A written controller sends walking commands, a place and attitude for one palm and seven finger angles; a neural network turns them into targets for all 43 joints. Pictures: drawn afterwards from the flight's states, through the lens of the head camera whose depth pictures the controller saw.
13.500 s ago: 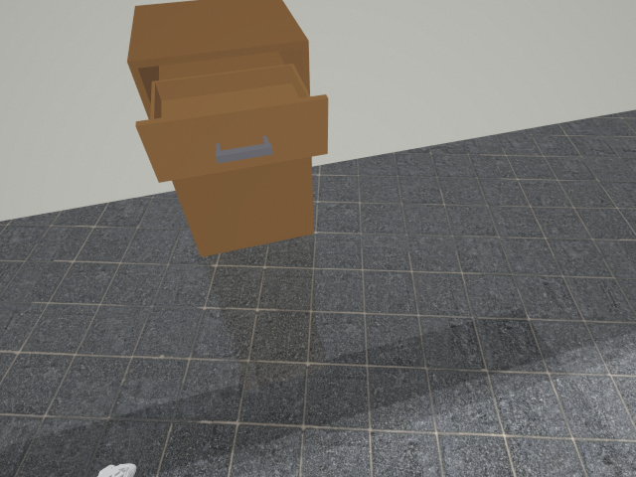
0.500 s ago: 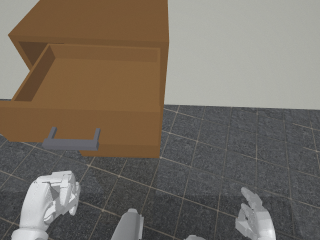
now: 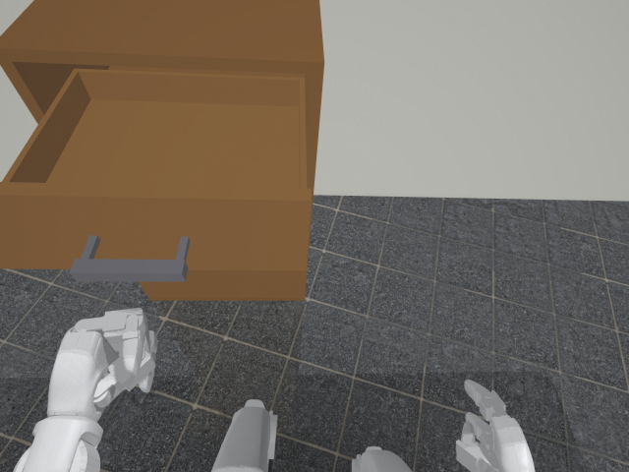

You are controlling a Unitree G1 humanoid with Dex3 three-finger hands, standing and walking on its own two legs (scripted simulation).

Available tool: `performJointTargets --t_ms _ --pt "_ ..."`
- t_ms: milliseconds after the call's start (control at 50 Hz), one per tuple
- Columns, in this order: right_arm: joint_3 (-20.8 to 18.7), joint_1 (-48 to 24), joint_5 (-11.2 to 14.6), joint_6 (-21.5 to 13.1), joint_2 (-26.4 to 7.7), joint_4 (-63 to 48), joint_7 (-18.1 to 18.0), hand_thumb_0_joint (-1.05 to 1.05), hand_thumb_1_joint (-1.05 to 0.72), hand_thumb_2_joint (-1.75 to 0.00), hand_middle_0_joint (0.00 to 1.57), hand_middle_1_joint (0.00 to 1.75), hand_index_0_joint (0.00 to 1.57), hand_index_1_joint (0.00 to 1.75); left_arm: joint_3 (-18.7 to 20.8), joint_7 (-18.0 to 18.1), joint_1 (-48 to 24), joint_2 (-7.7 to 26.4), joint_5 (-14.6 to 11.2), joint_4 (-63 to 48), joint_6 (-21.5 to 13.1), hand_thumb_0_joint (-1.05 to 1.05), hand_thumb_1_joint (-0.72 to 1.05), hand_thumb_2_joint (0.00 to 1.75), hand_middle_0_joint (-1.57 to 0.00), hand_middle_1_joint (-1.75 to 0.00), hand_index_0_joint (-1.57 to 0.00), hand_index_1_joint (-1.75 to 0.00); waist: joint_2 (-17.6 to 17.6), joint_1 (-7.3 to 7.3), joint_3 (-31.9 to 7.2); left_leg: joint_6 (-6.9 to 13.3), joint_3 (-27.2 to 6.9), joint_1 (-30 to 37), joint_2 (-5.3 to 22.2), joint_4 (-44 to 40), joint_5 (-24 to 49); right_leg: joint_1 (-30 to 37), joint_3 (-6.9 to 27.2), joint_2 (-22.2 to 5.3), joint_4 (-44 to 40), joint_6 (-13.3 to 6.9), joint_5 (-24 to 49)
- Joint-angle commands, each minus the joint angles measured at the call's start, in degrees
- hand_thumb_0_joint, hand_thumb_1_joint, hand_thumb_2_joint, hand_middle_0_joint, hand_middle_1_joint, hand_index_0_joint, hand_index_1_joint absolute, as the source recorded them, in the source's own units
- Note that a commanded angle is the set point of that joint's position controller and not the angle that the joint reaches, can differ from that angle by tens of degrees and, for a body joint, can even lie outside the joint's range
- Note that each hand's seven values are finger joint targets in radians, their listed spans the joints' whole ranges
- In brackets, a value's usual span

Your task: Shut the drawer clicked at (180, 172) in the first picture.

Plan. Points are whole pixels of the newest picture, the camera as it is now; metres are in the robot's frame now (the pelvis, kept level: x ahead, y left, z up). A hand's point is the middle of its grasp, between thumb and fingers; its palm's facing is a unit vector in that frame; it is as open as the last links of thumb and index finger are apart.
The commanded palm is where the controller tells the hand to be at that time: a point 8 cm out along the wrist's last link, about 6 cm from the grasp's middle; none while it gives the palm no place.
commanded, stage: bring the fist close to the handle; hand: left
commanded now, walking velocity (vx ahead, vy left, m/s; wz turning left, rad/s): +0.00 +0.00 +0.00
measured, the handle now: (135, 257) +0.36 +0.25 +0.05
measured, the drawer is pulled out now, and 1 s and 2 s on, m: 0.26 0.24 0.11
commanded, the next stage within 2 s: push the drawer shut in 0.14 s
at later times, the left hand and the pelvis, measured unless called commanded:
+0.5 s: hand (156, 331) +0.27 +0.20 +0.04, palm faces +0.06 -1.00 -0.06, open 3.3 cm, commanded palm +0.26 +0.25 +0.05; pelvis +0.01 -0.01 +0.00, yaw +0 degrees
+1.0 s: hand (163, 301) +0.31 +0.20 +0.04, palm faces +0.06 -1.00 -0.05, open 3.1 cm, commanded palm +0.30 +0.25 +0.05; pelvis +0.01 +0.00 +0.00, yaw +0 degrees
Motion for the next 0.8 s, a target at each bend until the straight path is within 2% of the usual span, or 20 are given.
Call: performJointTargets --t_ms 0,40,60,80,120,180,220,240,320,340,360,380,400,480,520,560,600,680,700,780 --pt "-3.3 -4.0 0.2 -2.9 -8.8 -8.8 -0.7 0.0 -0.9 -0.9 0.2 0.3 0.2 0.3 2.7 0.1 -4.9 5.4 -0.7 -8.6 -4.2 0.0 0.9 0.9 -1.4 -1.6 -1.4 -1.6 1.3 -0.64 -7.3 2.5 0.7 20.2 -0.6 -11.6 -7.7 -8.7 -3.2 0.6 -12.9 -2.4 4.6" --pt "-3.5 -3.6 0.2 -3.5 -9.0 -9.0 -0.9 0.0 -0.9 -0.9 0.2 0.3 0.2 0.3 1.8 -0.7 -5.7 5.0 -0.9 -10.0 -5.2 0.0 0.9 0.9 -1.4 -1.6 -1.4 -1.6 1.8 -0.64 -10.0 2.6 0.9 21.6 -0.5 -10.9 -6.3 -8.7 -3.0 0.5 -12.5 -2.4 5.2" --pt "-3.5 -3.4 0.1 -3.6 -9.0 -8.8 -1.0 0.0 -0.9 -0.9 0.2 0.3 0.2 0.3 2.3 -1.0 -5.9 5.7 -1.2 -10.3 -5.6 0.0 0.9 0.9 -1.4 -1.6 -1.4 -1.6 1.8 -0.59 -10.5 2.7 0.9 22.0 -0.5 -10.7 -5.4 -8.4 -2.9 0.5 -12.6 -2.5 5.8" --pt "-3.5 -3.1 0.2 -3.7 -9.1 -8.9 -1.1 0.0 -0.9 -0.9 0.2 0.3 0.2 0.3 3.2 -1.2 -5.4 7.0 -1.2 -11.1 -5.9 0.0 0.9 0.9 -1.4 -1.6 -1.4 -1.6 3.5 0.07 -10.9 2.6 0.9 22.5 -0.5 -10.9 -4.9 -7.8 -2.9 0.7 -12.4 -2.7 6.3" --pt "-3.4 -3.3 0.1 -3.9 -9.1 -8.9 -1.1 0.0 -0.9 -0.9 0.2 0.3 0.2 0.3 2.8 -1.3 -7.2 7.2 -1.3 -11.9 -6.1 0.0 0.9 0.9 -1.4 -1.6 -1.4 -1.6 2.9 -0.4 -11.6 2.7 1.0 23.0 -0.5 -10.7 -4.4 -7.8 -2.8 0.5 -12.6 -2.5 6.6" --pt "-3.6 -3.3 0.1 -3.7 -8.9 -8.6 -1.2 0.0 -0.9 -0.9 0.2 0.3 0.2 0.3 5.1 -0.9 -4.8 8.7 -1.2 -11.3 -6.0 0.0 0.9 0.9 -1.4 -1.6 -1.4 -1.6 3.8 0.75 -12.4 2.8 1.3 22.9 -0.5 -10.4 -2.7 -6.8 -2.6 0.7 -12.4 -2.7 7.5" --pt "-3.6 -3.5 0.1 -3.3 -8.5 -8.6 -1.0 0.0 -0.9 -0.9 0.2 0.3 0.2 0.3 5.4 -0.6 -4.1 8.1 -1.3 -11.0 -5.3 0.0 0.9 0.9 -1.4 -1.6 -1.4 -1.6 4.4 1.12 -12.7 2.6 1.8 23.6 -0.5 -10.4 -0.7 -6.1 -2.6 0.5 -12.5 -2.7 8.8" --pt "-3.5 -3.6 0.1 -3.2 -8.6 -8.4 -0.9 0.0 -0.9 -0.9 0.2 0.3 0.2 0.3 4.6 -0.6 -5.1 7.3 -1.3 -10.6 -5.1 0.0 0.9 0.9 -1.4 -1.6 -1.4 -1.6 3.8 0.37 -11.8 2.6 1.6 23.9 -0.4 -10.4 -0.3 -6.8 -2.8 0.6 -12.6 -2.6 9.4" --pt "-3.5 -2.8 0.0 -2.7 -9.2 -7.5 -1.1 0.0 -0.9 -0.9 0.2 0.3 0.2 0.3 5.0 -1.1 -10.4 7.8 -1.3 -7.0 -4.0 0.0 0.9 0.9 -1.4 -1.6 -1.4 -1.6 1.6 -0.89 -10.4 2.9 1.9 21.7 -0.4 -9.0 -0.6 -7.8 -2.4 0.7 -12.8 -2.3 9.2" --pt "-3.5 -2.7 0.0 -2.7 -9.1 -7.5 -1.1 0.0 -0.9 -0.9 0.2 0.3 0.2 0.3 5.3 -1.4 -10.5 7.7 -1.6 -6.6 -4.0 0.0 0.9 0.9 -1.4 -1.6 -1.4 -1.6 2.4 -0.46 -10.6 2.8 1.9 21.7 -0.5 -9.0 -0.7 -7.5 -2.4 0.7 -12.9 -2.4 9.0" --pt "-3.4 -2.5 0.0 -2.9 -9.3 -7.3 -1.2 0.0 -0.9 -0.9 0.2 0.3 0.2 0.3 5.3 -1.8 -12.0 8.1 -1.7 -6.7 -4.2 0.0 0.9 0.9 -1.4 -1.6 -1.4 -1.6 1.9 -0.76 -11.3 2.8 1.9 22.0 -0.4 -8.9 -0.1 -7.4 -2.3 0.7 -12.8 -2.4 9.4" --pt "-3.5 -2.2 0.0 -2.9 -9.4 -7.4 -1.3 0.0 -0.9 -0.9 0.2 0.3 0.2 0.3 5.9 -2.1 -11.6 8.7 -1.7 -6.7 -4.3 0.0 0.9 0.9 -1.4 -1.6 -1.4 -1.6 3.0 -0.16 -12.0 2.8 1.9 22.7 -0.4 -8.8 0.8 -6.8 -2.2 0.8 -12.7 -2.6 10.2" --pt "-3.4 -2.3 0.0 -3.0 -9.4 -7.6 -1.3 0.0 -0.9 -0.9 0.2 0.3 0.2 0.3 4.6 -2.5 -12.6 7.8 -1.8 -7.2 -4.3 0.0 0.9 0.9 -1.4 -1.6 -1.4 -1.6 3.4 -0.52 -12.7 2.9 2.0 23.7 -0.5 -8.7 2.0 -6.7 -2.3 0.5 -12.7 -2.6 11.2" --pt "-3.5 -1.6 -0.1 -3.1 -9.8 -6.7 -1.5 0.0 -0.9 -0.9 0.2 0.3 0.2 0.3 6.9 -3.3 -14.7 9.9 -2.3 -4.6 -4.1 0.0 0.9 0.9 -1.4 -1.6 -1.4 -1.6 2.0 -0.3 -14.0 3.0 1.9 23.8 -0.3 -8.2 4.0 -6.1 -2.1 0.8 -12.6 -2.5 12.8" --pt "-3.6 -1.7 -0.1 -3.0 -9.7 -6.7 -1.3 0.0 -0.9 -0.9 0.2 0.3 0.2 0.3 7.0 -3.5 -14.9 9.6 -2.4 -4.7 -3.8 0.0 0.9 0.9 -1.4 -1.6 -1.4 -1.6 3.3 0.24 -15.4 2.8 2.3 25.2 -0.2 -8.5 5.7 -5.6 -2.1 0.5 -12.5 -2.5 14.1" --pt "-3.6 -1.7 0.0 -2.8 -9.7 -6.6 -1.2 0.0 -0.9 -0.9 0.2 0.3 0.2 0.3 6.8 -3.3 -16.2 9.2 -2.4 -3.6 -3.3 0.0 0.9 0.9 -1.4 -1.6 -1.4 -1.6 2.8 -0.1 -14.5 2.7 2.3 25.2 -0.2 -8.9 5.3 -5.8 -2.1 0.5 -12.9 -2.4 14.0" --pt "-3.7 -1.3 0.0 -2.5 -9.8 -6.6 -1.2 0.0 -0.9 -0.9 0.2 0.3 0.2 0.3 8.1 -3.2 -15.2 9.8 -2.4 -2.0 -2.7 0.0 0.9 0.9 -1.4 -1.6 -1.4 -1.6 2.1 0.41 -15.1 2.8 2.4 25.2 -0.2 -8.7 6.9 -4.8 -2.1 0.6 -12.7 -2.5 15.7" --pt "-3.8 -0.9 -0.1 -2.4 -10.0 -6.3 -1.0 0.0 -0.9 -0.9 0.2 0.3 0.2 0.3 7.4 -3.0 -18.7 9.6 -2.3 -2.0 -3.0 0.0 0.9 0.9 -1.4 -1.6 -1.4 -1.6 2.9 -0.13 -14.9 2.7 2.1 25.7 -0.1 -8.7 7.4 -5.5 -2.2 0.6 -12.4 -2.5 15.9" --pt "-3.8 -0.9 -0.1 -2.4 -9.9 -6.2 -0.9 0.0 -0.9 -0.9 0.2 0.3 0.2 0.3 8.0 -2.8 -18.5 9.8 -2.4 -1.8 -3.1 0.0 0.9 0.9 -1.4 -1.6 -1.4 -1.6 3.1 0.18 -15.4 2.6 2.1 26.3 -0.1 -8.9 7.8 -5.4 -2.3 0.4 -12.4 -2.5 16.2" --pt "-3.8 -0.3 -0.2 -2.5 -10.1 -5.5 -0.9 0.0 -0.9 -0.9 0.2 0.3 0.2 0.3 5.7 -2.5 -23.2 8.5 -1.8 -1.6 -4.3 0.0 0.9 0.9 -1.4 -1.6 -1.4 -1.6 2.7 -1.26 -14.5 2.7 1.4 26.5 0.0 -8.6 6.4 -7.4 -2.4 0.6 -12.2 -2.5 14.9"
